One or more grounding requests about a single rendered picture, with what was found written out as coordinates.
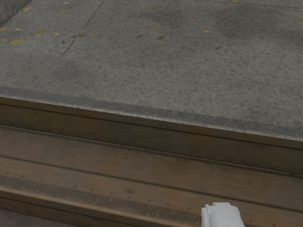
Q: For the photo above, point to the robot right thigh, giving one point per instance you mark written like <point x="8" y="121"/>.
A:
<point x="221" y="214"/>

